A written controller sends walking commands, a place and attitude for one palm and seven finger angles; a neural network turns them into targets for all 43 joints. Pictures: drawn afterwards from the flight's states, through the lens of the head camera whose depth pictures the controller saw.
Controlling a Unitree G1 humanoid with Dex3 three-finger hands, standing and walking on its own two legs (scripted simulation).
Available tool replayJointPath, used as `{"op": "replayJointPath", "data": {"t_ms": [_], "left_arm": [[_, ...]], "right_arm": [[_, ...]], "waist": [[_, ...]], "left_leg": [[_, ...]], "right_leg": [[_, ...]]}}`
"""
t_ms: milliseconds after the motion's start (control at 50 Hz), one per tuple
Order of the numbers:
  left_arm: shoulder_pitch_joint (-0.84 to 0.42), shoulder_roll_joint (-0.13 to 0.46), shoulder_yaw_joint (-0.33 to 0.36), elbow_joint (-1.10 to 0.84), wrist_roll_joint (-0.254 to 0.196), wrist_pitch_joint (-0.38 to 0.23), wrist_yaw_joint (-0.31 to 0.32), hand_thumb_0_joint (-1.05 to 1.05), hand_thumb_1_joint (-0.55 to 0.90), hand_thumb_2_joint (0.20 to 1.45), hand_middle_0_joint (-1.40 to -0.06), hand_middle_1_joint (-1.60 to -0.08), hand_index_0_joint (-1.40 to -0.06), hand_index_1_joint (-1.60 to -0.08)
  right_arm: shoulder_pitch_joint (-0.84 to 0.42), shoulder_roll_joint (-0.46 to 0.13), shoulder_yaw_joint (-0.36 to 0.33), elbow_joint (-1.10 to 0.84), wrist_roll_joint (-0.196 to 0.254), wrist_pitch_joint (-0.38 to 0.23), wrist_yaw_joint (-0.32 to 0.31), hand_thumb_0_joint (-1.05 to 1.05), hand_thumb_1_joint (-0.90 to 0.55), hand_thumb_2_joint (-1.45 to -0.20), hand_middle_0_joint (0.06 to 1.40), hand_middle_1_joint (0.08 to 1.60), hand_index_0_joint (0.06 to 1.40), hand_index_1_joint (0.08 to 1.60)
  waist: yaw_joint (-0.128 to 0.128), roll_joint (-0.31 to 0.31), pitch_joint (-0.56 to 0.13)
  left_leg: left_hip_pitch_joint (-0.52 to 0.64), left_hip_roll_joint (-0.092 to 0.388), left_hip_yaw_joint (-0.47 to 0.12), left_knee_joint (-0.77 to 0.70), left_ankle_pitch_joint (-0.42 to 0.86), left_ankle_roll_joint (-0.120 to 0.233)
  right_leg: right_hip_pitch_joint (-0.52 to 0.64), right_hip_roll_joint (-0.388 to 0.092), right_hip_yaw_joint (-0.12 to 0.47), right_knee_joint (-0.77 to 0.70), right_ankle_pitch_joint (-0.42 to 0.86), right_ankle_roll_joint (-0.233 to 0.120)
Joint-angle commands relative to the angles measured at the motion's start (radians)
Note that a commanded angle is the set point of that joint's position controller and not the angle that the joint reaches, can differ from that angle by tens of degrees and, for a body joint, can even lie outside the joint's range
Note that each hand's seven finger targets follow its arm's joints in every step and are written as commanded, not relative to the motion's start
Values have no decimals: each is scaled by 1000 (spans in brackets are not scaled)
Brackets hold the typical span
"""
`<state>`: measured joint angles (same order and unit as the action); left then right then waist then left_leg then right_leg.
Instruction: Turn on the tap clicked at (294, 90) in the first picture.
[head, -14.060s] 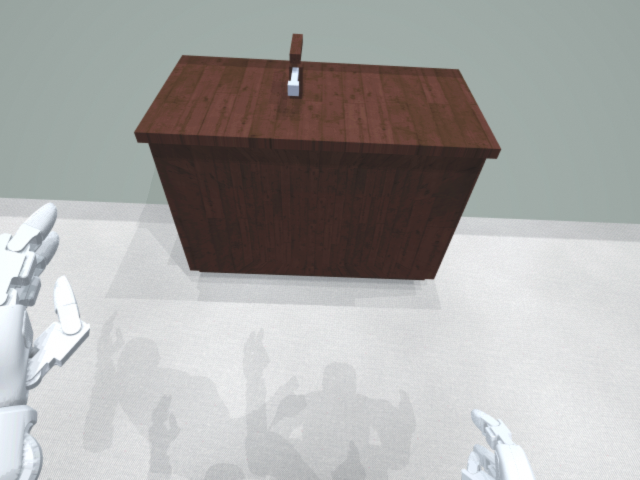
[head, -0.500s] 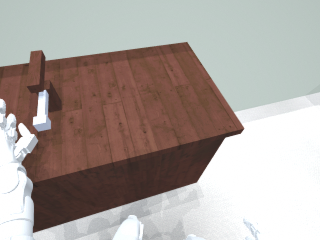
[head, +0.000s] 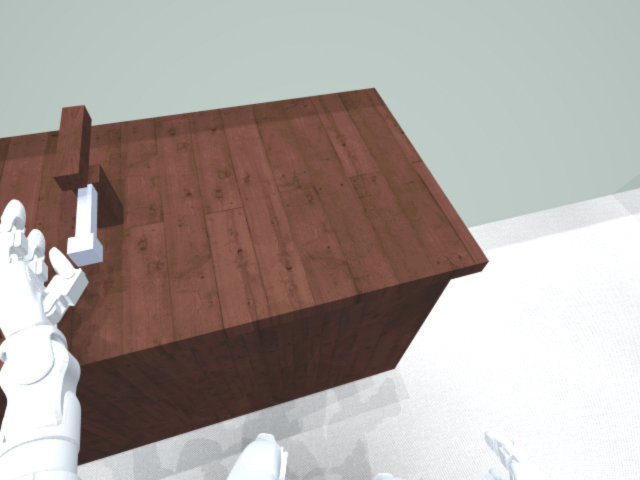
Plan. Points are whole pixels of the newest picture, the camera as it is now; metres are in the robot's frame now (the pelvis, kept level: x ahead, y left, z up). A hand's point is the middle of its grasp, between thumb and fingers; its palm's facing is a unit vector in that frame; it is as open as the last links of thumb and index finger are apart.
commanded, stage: push the lever round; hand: left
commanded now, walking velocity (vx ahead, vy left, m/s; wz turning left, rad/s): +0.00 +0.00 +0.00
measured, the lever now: (85, 250) +0.36 +0.31 +0.07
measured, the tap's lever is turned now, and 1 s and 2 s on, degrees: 1 20 42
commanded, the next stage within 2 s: none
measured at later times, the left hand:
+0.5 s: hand (102, 276) +0.33 +0.28 +0.06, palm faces +0.55 -0.83 -0.08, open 7.6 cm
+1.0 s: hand (131, 267) +0.34 +0.25 +0.06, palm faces +0.64 -0.77 -0.07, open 7.6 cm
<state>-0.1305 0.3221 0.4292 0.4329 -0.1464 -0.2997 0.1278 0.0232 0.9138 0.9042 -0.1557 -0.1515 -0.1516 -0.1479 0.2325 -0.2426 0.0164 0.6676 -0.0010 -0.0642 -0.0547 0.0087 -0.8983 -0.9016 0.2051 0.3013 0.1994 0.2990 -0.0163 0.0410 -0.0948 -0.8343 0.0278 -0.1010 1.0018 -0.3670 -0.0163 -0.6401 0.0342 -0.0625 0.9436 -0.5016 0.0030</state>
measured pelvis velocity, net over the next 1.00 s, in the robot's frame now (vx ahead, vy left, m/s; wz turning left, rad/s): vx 0.00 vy -0.01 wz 0.02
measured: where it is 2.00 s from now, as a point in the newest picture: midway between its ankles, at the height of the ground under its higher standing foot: outside the picture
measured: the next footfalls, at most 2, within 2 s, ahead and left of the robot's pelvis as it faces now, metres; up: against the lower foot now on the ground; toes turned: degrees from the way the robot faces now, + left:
none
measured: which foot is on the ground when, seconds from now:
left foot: down 0.00-1.00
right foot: down 0.00-1.00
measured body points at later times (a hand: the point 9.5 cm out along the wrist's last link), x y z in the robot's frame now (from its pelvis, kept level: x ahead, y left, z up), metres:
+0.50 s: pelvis +0.00 +0.00 +0.00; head +0.04 +0.01 +0.45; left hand +0.29 +0.32 +0.07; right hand +0.14 -0.25 -0.10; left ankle +0.07 +0.12 -0.68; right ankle -0.02 -0.13 -0.68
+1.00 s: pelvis +0.00 -0.01 +0.00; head +0.04 +0.01 +0.45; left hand +0.30 +0.29 +0.07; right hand +0.14 -0.25 -0.11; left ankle +0.07 +0.12 -0.68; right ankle -0.02 -0.13 -0.68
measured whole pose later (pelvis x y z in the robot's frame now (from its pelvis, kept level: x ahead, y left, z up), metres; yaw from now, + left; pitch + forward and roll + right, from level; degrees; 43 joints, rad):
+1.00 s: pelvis +0.00 -0.01 +0.00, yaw +1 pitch +10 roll -4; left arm -0.18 0.17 0.27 0.40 -0.04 -0.28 0.44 0.02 0.95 0.93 -0.15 -0.15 -0.15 -0.15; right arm 0.21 -0.22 0.01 0.68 -0.02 -0.03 -0.03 0.01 -0.90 -0.90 0.20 0.30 0.20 0.30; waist -0.02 0.05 -0.11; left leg -0.82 0.02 -0.11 1.01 -0.37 -0.03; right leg -0.63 0.03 -0.07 0.97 -0.51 -0.01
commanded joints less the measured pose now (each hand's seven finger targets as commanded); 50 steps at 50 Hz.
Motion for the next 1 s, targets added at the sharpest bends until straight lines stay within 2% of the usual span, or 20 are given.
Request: {"op": "replayJointPath", "data": {"t_ms": [0,20,40,80,320,360,400,420,440,500,600,620,640,720,780,840,900,920,940,980], "left_arm": [[-213,214,34,-246,-4,-88,8,0,900,900,-150,-150,-150,-150],[-211,230,42,-262,5,-91,11,0,900,900,-150,-150,-150,-150],[-210,194,12,-270,1,-89,11,0,900,900,-150,-150,-150,-150],[-196,197,17,-251,1,-88,16,0,900,900,-150,-150,-150,-150],[-218,180,-6,-268,24,-86,50,0,900,900,-150,-150,-150,-150],[-257,142,-43,-273,23,-87,57,0,900,900,-150,-150,-150,-150],[-255,117,-63,-275,25,-86,77,0,900,900,-150,-150,-150,-150],[-251,140,-42,-266,36,-84,91,0,900,900,-150,-150,-150,-150],[-269,99,-84,-285,40,-86,99,0,900,900,-150,-150,-150,-150],[-272,76,-108,-295,55,-84,134,0,900,900,-150,-150,-150,-150],[-311,79,-99,-263,76,-67,188,0,900,900,-150,-150,-150,-150],[-307,117,-64,-266,85,-65,198,0,900,900,-150,-150,-150,-150],[-307,81,-96,-280,85,-64,201,0,900,900,-150,-150,-150,-150],[-277,80,-88,-273,96,-55,231,0,900,900,-150,-150,-150,-150],[-358,29,-141,-267,102,-58,252,0,900,900,-150,-150,-150,-150],[-337,32,-130,-278,114,-58,281,0,900,900,-150,-150,-150,-150],[-357,1,-162,-270,125,-53,304,0,900,900,-150,-150,-150,-150],[-356,31,-132,-256,135,-47,317,0,900,900,-150,-150,-150,-150],[-384,-4,-164,-259,134,-46,323,0,900,900,-150,-150,-150,-150],[-383,-9,-163,-259,137,-46,340,0,900,900,-150,-150,-150,-150]], "right_arm": [[-17,-151,-61,-123,0,-41,-8,0,-900,-900,200,300,200,300],[-14,-151,-63,-118,0,-43,-8,0,-900,-900,200,300,200,300],[-18,-147,-61,-122,0,-44,-5,0,-900,-900,200,300,200,300],[-22,-148,-61,-122,2,-43,-6,0,-900,-900,200,300,200,300],[-30,-145,-61,-120,-1,-41,-4,0,-900,-900,200,300,200,300],[-42,-138,-58,-125,2,-42,-5,0,-900,-900,200,300,200,300],[-46,-138,-57,-129,-1,-45,-3,0,-900,-900,200,300,200,300],[-44,-141,-59,-123,-1,-43,-3,0,-900,-900,200,300,200,300],[-50,-136,-56,-131,-2,-43,1,0,-900,-900,200,300,200,300],[-54,-135,-57,-134,-6,-44,5,0,-900,-900,200,300,200,300],[-58,-133,-55,-127,-11,-32,5,0,-900,-900,200,300,200,300],[-55,-136,-58,-121,-13,-28,4,0,-900,-900,200,300,200,300],[-57,-129,-55,-130,-14,-25,7,0,-900,-900,200,300,200,300],[-54,-129,-58,-128,-18,-15,10,0,-900,-900,200,300,200,300],[-67,-123,-54,-124,-15,-13,11,0,-900,-900,200,300,200,300],[-64,-123,-60,-126,-20,-10,13,0,-900,-900,200,300,200,300],[-68,-120,-58,-125,-22,-8,17,0,-900,-900,200,300,200,300],[-64,-125,-60,-117,-23,-4,16,0,-900,-900,200,300,200,300],[-68,-120,-58,-120,-24,-3,17,0,-900,-900,200,300,200,300],[-70,-119,-60,-123,-26,-1,18,0,-900,-900,200,300,200,300]], "waist": [[-6,80,-291],[-2,104,-298],[-8,113,-297],[-10,71,-268],[-8,75,-274],[-18,80,-259],[-16,76,-257],[-14,69,-254],[-16,84,-259],[-19,66,-269],[-23,46,-258],[-13,64,-274],[-17,66,-285],[-8,69,-288],[-32,46,-250],[-21,64,-298],[-27,57,-278],[-23,60,-272],[-37,44,-270],[-30,41,-284]], "left_leg": [[331,-22,14,-139,136,38],[344,-18,8,-140,157,35],[352,-20,9,-142,148,33],[325,-21,10,-146,119,35],[329,-21,9,-145,112,34],[324,-22,10,-148,76,33],[320,-25,6,-153,52,34],[323,-21,-1,-156,54,33],[329,-25,-2,-158,51,32],[329,-25,-2,-153,46,32],[302,-29,4,-149,16,35],[307,-28,3,-147,32,34],[317,-30,8,-146,53,34],[317,-29,8,-138,88,32],[310,-28,5,-141,45,35],[323,-31,8,-137,67,34],[316,-31,6,-138,55,33],[309,-29,2,-142,47,31],[311,-32,4,-139,48,35],[309,-33,11,-135,59,35]], "right_leg": [[-12,20,7,-149,250,-35],[-9,18,6,-141,259,-37],[-17,18,3,-142,250,-35],[-18,20,4,-150,234,-35],[-16,18,6,-146,231,-37],[-31,16,6,-151,205,-36],[-36,17,4,-151,187,-36],[-36,17,3,-150,185,-37],[-38,14,2,-146,185,-38],[-39,15,1,-143,182,-38],[-37,14,5,-153,166,-36],[-27,12,7,-150,174,-38],[-18,11,7,-150,191,-38],[-8,12,6,-146,216,-39],[-36,12,6,-155,188,-37],[-17,10,7,-148,201,-38],[-27,11,4,-148,193,-40],[-28,10,4,-148,187,-40],[-29,9,3,-153,190,-37],[-18,9,7,-154,198,-38]]}}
